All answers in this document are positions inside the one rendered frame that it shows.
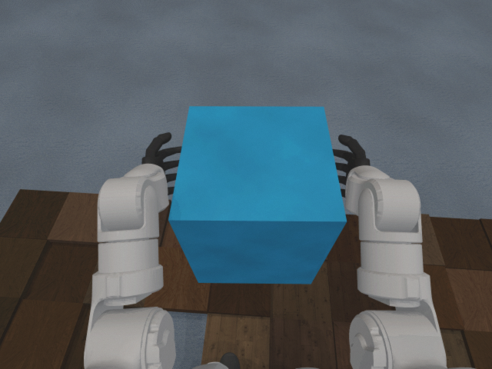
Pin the left robot forearm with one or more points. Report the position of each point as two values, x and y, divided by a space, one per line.
128 267

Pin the left robot upper arm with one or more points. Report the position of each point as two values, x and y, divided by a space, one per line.
132 338

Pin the right robot forearm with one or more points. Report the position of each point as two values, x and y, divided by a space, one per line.
389 218

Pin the robot left foot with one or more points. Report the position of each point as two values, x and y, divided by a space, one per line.
230 360

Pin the robot left hand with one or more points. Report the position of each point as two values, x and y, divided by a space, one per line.
156 157

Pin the robot right hand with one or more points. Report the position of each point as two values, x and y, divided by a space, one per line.
355 159

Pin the carton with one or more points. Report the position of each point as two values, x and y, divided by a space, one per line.
257 198

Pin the right robot upper arm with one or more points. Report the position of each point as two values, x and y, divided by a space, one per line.
395 340

